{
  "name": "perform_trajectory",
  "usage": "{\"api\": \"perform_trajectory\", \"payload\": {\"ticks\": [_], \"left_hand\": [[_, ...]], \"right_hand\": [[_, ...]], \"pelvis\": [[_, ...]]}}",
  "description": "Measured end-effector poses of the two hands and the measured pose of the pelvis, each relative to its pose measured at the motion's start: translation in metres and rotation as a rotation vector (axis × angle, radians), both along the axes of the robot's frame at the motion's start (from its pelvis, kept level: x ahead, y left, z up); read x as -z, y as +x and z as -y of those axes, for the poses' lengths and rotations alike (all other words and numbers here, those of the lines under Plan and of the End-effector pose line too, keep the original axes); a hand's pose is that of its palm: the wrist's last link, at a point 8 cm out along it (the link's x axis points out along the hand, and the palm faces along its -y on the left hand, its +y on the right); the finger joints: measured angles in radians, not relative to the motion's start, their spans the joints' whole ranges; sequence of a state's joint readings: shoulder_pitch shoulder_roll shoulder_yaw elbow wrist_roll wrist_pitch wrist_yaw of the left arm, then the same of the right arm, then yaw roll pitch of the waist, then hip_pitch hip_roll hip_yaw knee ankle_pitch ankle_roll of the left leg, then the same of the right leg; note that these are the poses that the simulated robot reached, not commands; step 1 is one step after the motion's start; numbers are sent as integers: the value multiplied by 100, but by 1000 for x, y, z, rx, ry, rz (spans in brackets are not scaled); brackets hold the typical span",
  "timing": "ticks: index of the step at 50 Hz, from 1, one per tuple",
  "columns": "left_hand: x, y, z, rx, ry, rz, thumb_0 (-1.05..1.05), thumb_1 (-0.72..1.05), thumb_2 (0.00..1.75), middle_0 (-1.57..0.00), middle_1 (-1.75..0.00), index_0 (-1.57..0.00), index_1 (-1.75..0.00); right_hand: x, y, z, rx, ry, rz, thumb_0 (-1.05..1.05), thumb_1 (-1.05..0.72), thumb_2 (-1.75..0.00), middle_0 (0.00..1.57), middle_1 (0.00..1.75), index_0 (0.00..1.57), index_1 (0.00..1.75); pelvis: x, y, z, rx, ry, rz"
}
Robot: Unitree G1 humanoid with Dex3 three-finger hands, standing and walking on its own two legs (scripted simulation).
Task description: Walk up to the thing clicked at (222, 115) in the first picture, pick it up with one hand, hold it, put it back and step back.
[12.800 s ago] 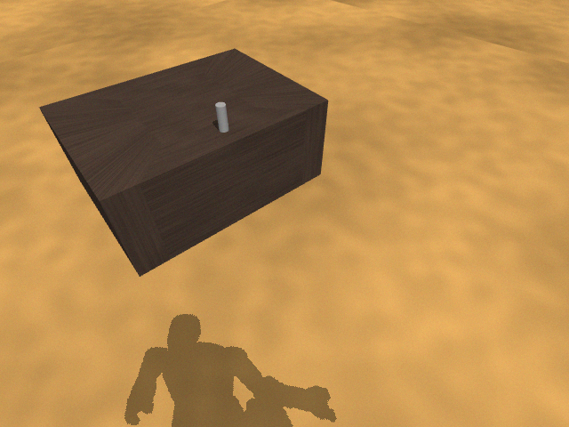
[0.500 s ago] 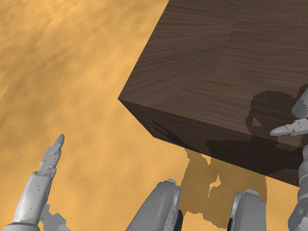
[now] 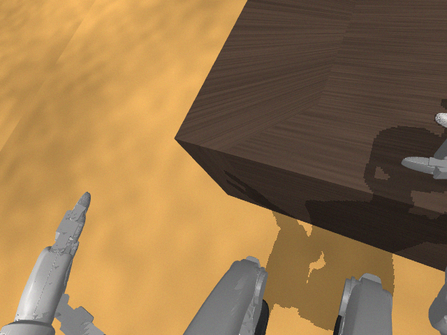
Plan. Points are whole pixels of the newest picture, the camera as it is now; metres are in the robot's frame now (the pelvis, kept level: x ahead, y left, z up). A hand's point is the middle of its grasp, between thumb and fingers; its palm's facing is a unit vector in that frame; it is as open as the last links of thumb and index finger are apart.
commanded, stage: close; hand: right
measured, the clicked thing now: out of the picture +0.49 -0.25 -0.05
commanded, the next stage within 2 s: settle in 0.20 s
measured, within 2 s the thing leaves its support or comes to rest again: leaves its support in 0.54 s
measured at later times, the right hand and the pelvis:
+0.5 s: hand out of the picture +0.50 -0.24 -0.04, palm faces +0.25 +0.97 +0.00, open 5.3 cm; pelvis +0.00 +0.00 +0.01, yaw +0 degrees
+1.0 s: hand out of the picture +0.50 -0.25 +0.02, palm faces +0.26 +0.97 +0.00, open 5.2 cm; pelvis +0.01 +0.00 +0.05, yaw -1 degrees
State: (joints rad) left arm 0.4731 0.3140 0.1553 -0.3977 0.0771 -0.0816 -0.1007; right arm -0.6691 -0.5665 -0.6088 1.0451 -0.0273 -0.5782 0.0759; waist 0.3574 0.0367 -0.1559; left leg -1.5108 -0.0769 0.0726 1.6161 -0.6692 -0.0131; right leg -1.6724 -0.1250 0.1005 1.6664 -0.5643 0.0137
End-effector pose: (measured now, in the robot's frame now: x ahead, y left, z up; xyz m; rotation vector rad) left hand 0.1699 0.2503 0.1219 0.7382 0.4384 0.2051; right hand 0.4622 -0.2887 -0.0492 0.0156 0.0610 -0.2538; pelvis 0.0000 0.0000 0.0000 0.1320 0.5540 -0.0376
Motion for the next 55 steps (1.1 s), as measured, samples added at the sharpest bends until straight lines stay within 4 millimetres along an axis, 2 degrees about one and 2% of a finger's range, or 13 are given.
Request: {"api": "perform_trajectory", "payload": {"ticks": [7, 14, 19, 27, 33, 39, 45, 55], "left_hand": [[0, 1, 1, -11, -7, -8, -1, -54, 7, -5, -5, -5, -5], [-10, 3, 4, 9, 12, 12, -1, -54, 6, -5, -5, -5, -5], [-10, 3, 6, 8, 6, 10, -1, -54, 7, -5, -5, -5, -6], [-8, 1, 4, -9, -19, -6, -1, -56, 8, -6, -6, -6, -7], [6, 0, 4, -38, -78, -55, -1, -56, 8, -7, -6, -6, -7], [-1, 3, -2, -46, -83, -58, -1, -56, 8, -7, -6, -6, -7], [-10, 8, -3, -42, -87, -41, -1, -56, 8, -7, -6, -6, -7], [-3, 10, 5, -42, -134, -72, -1, -56, 7, -6, -6, -6, -7]], "right_hand": [[-8, 3, 3, 8, -3, 1, -1, 16, -47, 98, 72, 97, 73], [-9, 7, 3, 13, 4, -6, -1, -7, -66, 114, 91, 113, 91], [-9, 8, 2, 10, -1, 0, -1, -11, -81, 111, 101, 109, 100], [-15, 6, 2, 2, 1, -9, -1, -18, -115, 102, 117, 100, 117], [-34, 7, 3, 5, -13, 5, -1, -16, -117, 103, 116, 102, 117], [-53, 8, 5, 20, -8, -6, -1, -16, -117, 103, 116, 102, 117], [-64, 7, 5, 11, -7, -15, -1, -16, -117, 104, 116, 102, 116], [-73, 5, 7, 14, -2, -10, -1, -16, -117, 104, 116, 102, 116]], "pelvis": [[-4, 0, 1, 5, 2, 3], [-6, 1, 2, 6, 3, 3], [-6, 1, 2, 6, 3, 3], [-12, 3, 2, 6, 1, 6], [-19, 6, 2, 9, -3, 13], [-31, 8, 3, 12, -5, 27], [-41, 11, 2, 16, -9, 39], [-49, 14, 3, 20, -11, 43]]}}
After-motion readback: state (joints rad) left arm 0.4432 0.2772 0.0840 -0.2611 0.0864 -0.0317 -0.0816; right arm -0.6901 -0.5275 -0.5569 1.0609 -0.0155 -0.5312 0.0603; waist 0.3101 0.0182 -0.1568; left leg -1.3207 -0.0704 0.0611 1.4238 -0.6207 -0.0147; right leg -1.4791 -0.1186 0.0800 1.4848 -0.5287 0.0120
